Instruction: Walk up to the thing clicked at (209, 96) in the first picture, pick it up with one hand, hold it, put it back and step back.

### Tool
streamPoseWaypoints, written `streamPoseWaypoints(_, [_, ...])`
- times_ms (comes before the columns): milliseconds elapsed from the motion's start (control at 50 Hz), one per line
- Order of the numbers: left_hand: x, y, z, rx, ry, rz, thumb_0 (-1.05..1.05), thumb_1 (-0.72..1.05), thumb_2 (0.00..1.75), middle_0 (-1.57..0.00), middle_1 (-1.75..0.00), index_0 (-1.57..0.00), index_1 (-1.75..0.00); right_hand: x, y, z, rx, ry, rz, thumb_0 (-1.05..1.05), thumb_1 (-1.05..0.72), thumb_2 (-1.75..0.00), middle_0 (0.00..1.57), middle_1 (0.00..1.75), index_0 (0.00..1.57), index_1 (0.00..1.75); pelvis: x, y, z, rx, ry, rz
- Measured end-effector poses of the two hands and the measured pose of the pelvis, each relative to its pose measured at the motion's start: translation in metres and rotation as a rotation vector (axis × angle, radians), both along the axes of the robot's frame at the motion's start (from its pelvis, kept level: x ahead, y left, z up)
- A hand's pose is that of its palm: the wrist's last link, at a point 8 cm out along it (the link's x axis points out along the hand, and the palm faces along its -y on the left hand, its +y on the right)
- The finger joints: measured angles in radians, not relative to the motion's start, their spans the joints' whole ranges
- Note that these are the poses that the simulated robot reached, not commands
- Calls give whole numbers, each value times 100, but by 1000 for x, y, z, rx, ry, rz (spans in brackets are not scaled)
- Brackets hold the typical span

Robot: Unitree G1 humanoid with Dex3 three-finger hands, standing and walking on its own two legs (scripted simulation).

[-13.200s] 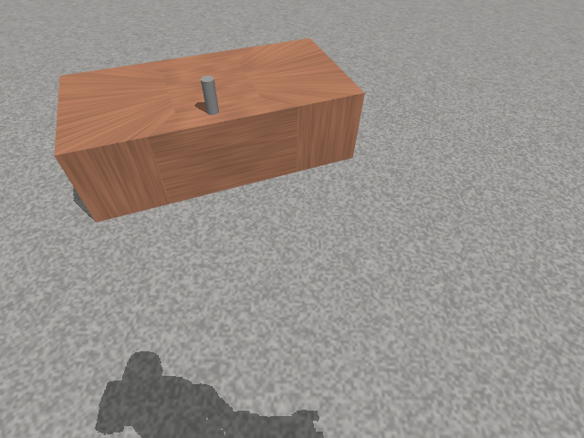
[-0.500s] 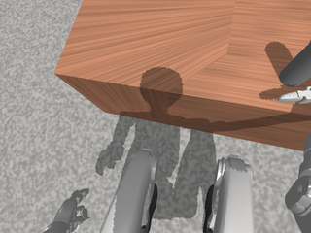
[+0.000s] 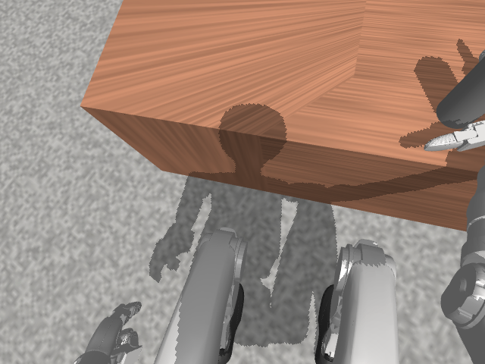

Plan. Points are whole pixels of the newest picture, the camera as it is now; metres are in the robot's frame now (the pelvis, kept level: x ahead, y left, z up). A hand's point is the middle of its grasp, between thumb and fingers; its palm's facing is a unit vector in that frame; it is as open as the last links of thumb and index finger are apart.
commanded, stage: close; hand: right
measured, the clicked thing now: out of the picture +0.52 -0.27 +0.03
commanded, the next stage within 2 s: settle in 0.42 s
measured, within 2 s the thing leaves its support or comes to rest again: leaves its support in 0.84 s
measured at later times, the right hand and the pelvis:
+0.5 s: hand (483, 90) +0.51 -0.27 +0.02, palm faces +0.24 +0.97 -0.01, open 8.0 cm; pelvis +0.01 +0.00 +0.01, yaw +0 degrees
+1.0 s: hand out of the picture +0.50 -0.27 +0.06, palm faces +0.27 +0.96 -0.03, open 7.7 cm; pelvis +0.01 +0.00 +0.06, yaw -1 degrees
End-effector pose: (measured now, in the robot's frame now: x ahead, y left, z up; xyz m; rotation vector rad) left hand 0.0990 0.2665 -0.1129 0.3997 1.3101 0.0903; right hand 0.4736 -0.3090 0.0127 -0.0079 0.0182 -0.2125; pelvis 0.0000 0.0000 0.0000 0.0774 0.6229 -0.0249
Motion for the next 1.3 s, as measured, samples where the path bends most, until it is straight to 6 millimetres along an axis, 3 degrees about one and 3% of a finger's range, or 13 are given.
streamPoseWaypoints(200, [-7,2,6,5,17,25,0,91,90,-20,-30,-20,-29,8,-2,6,-1,7,-19,-2,42,-25,64,44,64,44,3,1,5,2,6,4])
streamPoseWaypoints(440, [0,4,14,18,10,16,0,91,89,-20,-30,-19,-29,6,-7,10,1,6,-34,-1,11,-56,101,78,102,79,5,0,10,4,7,3])
streamPoseWaypoints(680, [9,-2,16,7,-6,17,0,91,89,-20,-30,-20,-29,3,-4,11,0,16,-23,0,11,-98,89,102,92,103,7,-2,15,6,7,0])
streamPoseWaypoints(800, [12,-5,25,0,-14,29,0,92,88,-20,-30,-20,-29,-1,-3,14,-2,56,-37,0,14,-111,85,113,88,114,9,-2,25,5,1,-5])
streamPoseWaypoints(960, [16,-4,50,10,-27,40,0,93,88,-20,-30,-20,-29,-7,-6,41,1,68,-65,0,17,-119,84,118,86,120,14,-2,51,2,-5,-11])
streamPoseWaypoints(1100, [19,4,76,43,-42,43,0,93,88,-20,-29,-20,-28,4,-10,70,-2,46,-61,0,18,-120,84,118,86,120,18,-3,70,5,-9,-19])
streamPoseWaypoints(1300, [20,2,100,49,-32,46,0,93,87,-20,-29,-20,-28,8,-15,80,15,70,-56,0,18,-120,84,119,86,121,26,-7,90,9,-11,-22])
